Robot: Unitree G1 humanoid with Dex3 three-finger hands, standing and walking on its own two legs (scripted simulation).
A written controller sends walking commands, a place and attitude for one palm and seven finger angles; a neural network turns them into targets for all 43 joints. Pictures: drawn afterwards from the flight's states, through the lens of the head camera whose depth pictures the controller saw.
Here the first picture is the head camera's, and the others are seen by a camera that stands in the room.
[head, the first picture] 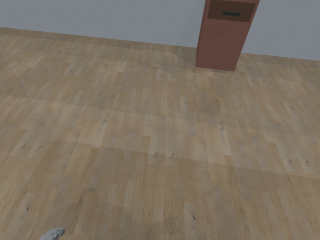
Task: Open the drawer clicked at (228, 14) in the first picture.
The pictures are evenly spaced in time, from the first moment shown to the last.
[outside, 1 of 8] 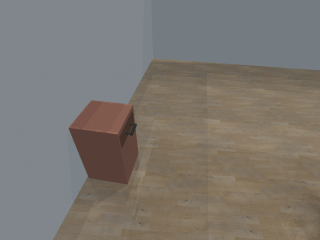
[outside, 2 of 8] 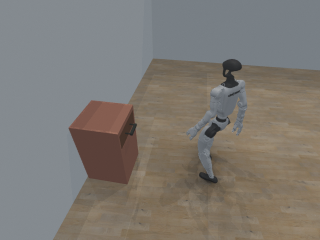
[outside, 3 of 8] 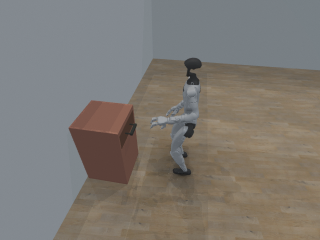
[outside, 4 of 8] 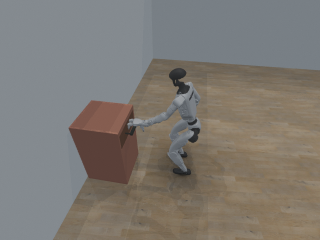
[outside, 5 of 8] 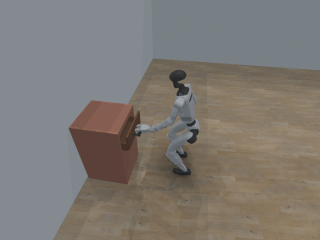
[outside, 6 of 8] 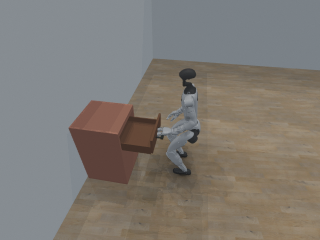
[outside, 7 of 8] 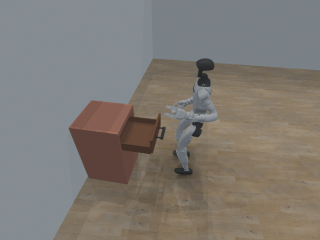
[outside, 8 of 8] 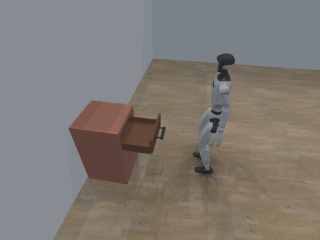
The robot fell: no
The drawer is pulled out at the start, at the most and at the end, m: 0.00 0.29 0.29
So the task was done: yes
